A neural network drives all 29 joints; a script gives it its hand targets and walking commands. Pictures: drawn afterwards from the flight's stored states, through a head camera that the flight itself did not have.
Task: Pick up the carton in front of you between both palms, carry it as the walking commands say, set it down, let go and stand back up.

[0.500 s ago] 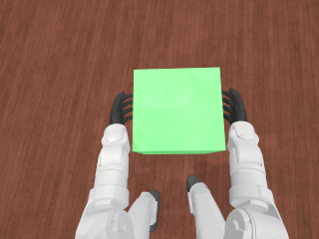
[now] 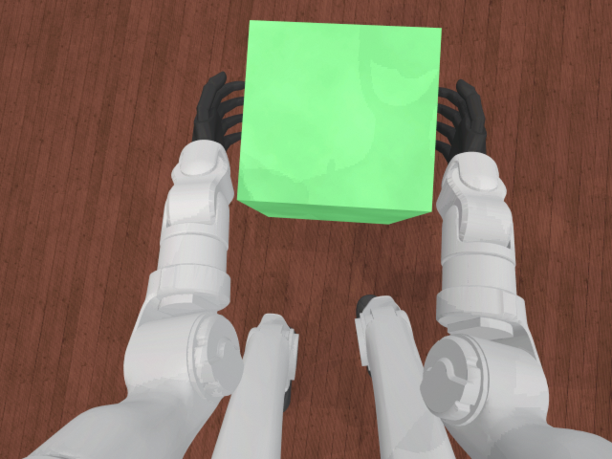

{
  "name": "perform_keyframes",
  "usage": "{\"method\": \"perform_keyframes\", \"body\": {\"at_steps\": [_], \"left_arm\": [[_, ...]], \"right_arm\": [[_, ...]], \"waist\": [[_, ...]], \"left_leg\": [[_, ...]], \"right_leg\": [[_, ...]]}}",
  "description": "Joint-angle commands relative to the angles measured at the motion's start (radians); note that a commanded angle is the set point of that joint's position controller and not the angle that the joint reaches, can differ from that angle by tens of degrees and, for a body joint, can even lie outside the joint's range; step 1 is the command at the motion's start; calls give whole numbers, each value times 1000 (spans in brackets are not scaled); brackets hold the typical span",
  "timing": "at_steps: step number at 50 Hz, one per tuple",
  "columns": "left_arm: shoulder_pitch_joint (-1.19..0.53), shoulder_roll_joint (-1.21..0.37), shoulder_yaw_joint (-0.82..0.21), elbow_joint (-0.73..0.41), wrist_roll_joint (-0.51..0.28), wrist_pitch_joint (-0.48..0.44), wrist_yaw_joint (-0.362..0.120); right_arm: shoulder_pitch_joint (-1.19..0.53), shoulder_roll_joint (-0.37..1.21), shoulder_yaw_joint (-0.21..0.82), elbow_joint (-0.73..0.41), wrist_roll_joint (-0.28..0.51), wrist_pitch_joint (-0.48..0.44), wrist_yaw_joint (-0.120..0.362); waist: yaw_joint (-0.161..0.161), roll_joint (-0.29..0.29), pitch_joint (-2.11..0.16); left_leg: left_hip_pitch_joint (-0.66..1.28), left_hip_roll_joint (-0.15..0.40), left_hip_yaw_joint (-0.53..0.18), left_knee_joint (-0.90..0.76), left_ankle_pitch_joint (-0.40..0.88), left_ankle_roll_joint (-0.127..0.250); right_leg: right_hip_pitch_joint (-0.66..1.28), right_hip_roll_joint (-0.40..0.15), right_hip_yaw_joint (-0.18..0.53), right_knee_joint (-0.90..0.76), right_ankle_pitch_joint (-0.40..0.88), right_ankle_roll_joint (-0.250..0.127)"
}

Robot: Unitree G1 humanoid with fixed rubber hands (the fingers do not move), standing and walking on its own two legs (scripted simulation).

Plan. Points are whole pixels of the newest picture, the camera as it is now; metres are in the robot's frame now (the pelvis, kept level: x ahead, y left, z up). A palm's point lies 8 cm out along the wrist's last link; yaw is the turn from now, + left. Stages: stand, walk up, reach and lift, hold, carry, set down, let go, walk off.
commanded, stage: set down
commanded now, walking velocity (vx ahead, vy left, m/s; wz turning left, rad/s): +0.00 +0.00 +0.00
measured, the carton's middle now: (334, 144) +0.50 -0.05 -0.17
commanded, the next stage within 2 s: none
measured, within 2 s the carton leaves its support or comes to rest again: rests again in 1.24 s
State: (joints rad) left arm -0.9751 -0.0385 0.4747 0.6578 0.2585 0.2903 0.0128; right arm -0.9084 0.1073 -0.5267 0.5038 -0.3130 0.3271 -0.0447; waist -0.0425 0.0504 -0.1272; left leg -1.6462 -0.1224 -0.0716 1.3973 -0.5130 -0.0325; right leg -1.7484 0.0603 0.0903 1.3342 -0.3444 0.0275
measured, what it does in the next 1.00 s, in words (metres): lowers itself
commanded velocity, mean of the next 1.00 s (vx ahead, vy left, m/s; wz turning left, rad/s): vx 0.00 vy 0.00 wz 0.00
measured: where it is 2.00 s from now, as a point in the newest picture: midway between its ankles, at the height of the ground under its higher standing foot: (329, 369)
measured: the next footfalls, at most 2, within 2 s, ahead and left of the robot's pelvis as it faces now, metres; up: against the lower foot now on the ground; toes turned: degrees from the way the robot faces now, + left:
none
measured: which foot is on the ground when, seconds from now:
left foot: down 0.00-1.00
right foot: down 0.00-1.00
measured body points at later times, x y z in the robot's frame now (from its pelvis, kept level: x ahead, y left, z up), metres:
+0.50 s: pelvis -0.02 +0.01 -0.11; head +0.32 -0.02 +0.18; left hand +0.55 +0.09 -0.25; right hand +0.49 -0.21 -0.25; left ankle +0.05 +0.13 -0.56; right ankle +0.11 -0.12 -0.56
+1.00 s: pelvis -0.02 +0.01 -0.19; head +0.37 +0.01 +0.03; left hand +0.58 +0.08 -0.38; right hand +0.51 -0.22 -0.37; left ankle +0.05 +0.12 -0.56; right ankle +0.10 -0.12 -0.56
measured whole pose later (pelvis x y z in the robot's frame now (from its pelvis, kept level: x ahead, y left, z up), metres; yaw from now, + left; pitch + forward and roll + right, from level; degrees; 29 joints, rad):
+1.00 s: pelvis -0.02 +0.01 -0.19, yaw +2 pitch +43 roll -1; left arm -1.60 0.30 0.05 1.04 -0.01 0.27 0.13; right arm -1.38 -0.13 -0.54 0.72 -0.09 0.30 -0.09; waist -0.15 0.01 0.32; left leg -2.18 -0.20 -0.06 2.14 -0.71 -0.04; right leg -2.26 0.04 0.04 2.04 -0.53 0.06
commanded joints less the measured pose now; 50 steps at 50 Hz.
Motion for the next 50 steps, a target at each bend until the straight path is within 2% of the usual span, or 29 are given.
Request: {"method": "perform_keyframes", "body": {"at_steps": [1,10,24,32,41,43,46,50], "left_arm": [[-617,-892,-534,61,-154,-25,-266],[-751,-857,-553,86,-197,-11,-231],[-927,-738,-527,170,-219,-29,-165],[-1030,-667,-565,190,-264,-44,-134],[-1134,-582,-618,218,-335,-63,-126],[-1147,-575,-631,216,-344,-66,-127],[-1166,-593,-673,188,-372,-76,-123],[-1154,-611,-689,198,-379,-84,-117]], "right_arm": [[-628,883,593,92,160,-16,241],[-763,833,585,95,202,-3,216],[-939,694,482,129,221,-19,231],[-1039,619,470,123,262,-28,230],[-1153,539,472,117,319,-47,216],[-1182,523,463,104,335,-54,218],[-1180,505,452,98,347,-63,219],[-1119,525,418,162,348,-64,230]], "waist": [[-27,-64,-1013],[-57,-34,-1082],[-110,27,-1002],[-133,36,-1002],[-162,43,-961],[-175,84,-928],[-199,124,-938],[-210,157,-903]], "left_leg": [[69,-75,114,-81,196,2],[5,-85,130,60,184,-4],[-28,-78,129,245,180,-7],[-40,-69,129,360,196,-4],[-104,-52,127,487,197,6],[-78,-48,127,511,223,9],[-74,-44,121,541,282,9],[-72,-40,104,561,334,12]], "right_leg": [[860,67,-107,28,334,19],[713,72,-144,174,313,26],[434,58,-187,370,270,30],[392,41,-193,481,294,32],[410,23,-183,601,349,27],[348,22,-180,612,354,23],[380,20,-171,641,431,12],[336,21,-172,669,458,7]]}}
